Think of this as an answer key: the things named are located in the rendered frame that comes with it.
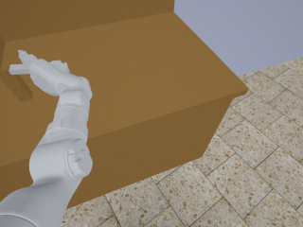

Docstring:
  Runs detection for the left robot forearm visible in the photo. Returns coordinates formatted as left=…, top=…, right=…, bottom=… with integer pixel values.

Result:
left=29, top=73, right=93, bottom=177

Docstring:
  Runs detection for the left robot upper arm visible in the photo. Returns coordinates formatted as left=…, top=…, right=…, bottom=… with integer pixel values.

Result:
left=0, top=137, right=93, bottom=227

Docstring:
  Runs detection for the tap lever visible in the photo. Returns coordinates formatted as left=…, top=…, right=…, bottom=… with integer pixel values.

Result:
left=9, top=61, right=62, bottom=75

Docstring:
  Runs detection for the left robot hand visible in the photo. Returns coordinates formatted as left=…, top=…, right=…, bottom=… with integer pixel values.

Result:
left=18, top=50, right=70, bottom=96

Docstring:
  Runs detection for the counter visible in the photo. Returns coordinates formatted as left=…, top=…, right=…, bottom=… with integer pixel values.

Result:
left=0, top=0, right=249, bottom=209

